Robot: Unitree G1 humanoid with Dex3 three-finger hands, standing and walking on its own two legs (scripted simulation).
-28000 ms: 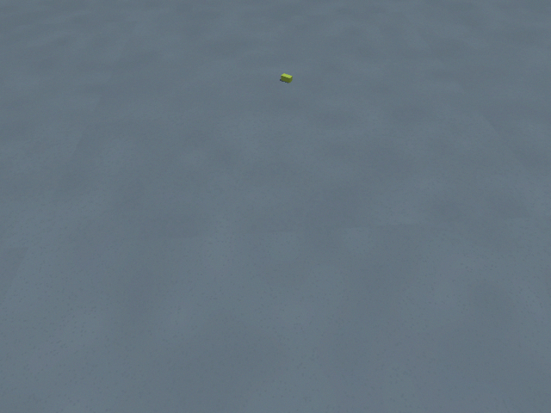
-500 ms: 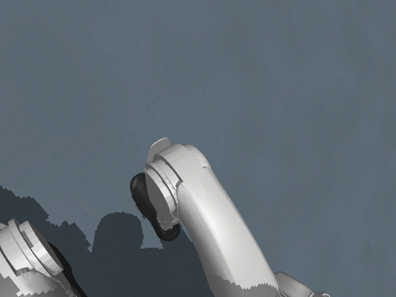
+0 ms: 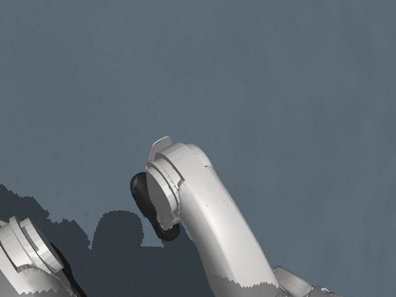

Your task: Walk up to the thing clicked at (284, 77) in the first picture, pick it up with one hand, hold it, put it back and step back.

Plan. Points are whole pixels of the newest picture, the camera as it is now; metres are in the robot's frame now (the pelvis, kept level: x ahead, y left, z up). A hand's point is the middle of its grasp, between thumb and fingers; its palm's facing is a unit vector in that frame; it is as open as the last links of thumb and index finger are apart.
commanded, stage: close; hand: left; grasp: from above
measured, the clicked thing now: out of the picture +0.45 +0.35 -0.32
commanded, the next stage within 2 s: settle in 0.54 s
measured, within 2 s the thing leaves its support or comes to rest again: leaves its support in 1.00 s
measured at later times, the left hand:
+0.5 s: hand out of the picture +0.44 +0.33 -0.29, palm faces -0.15 -0.40 -0.90, open 7.5 cm
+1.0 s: hand out of the picture +0.44 +0.33 -0.28, palm faces -0.11 -0.43 -0.90, open 7.2 cm
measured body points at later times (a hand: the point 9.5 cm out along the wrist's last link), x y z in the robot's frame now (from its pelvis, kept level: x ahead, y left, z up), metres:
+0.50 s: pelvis +0.00 +0.00 +0.00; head +0.31 +0.13 +0.29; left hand +0.45 +0.34 -0.24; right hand +0.00 -0.24 -0.02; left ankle +0.07 +0.13 -0.30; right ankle +0.14 -0.13 -0.30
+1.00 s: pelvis +0.00 +0.00 +0.00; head +0.31 +0.12 +0.30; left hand +0.45 +0.35 -0.23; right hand +0.00 -0.24 -0.03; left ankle +0.07 +0.13 -0.30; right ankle +0.14 -0.13 -0.30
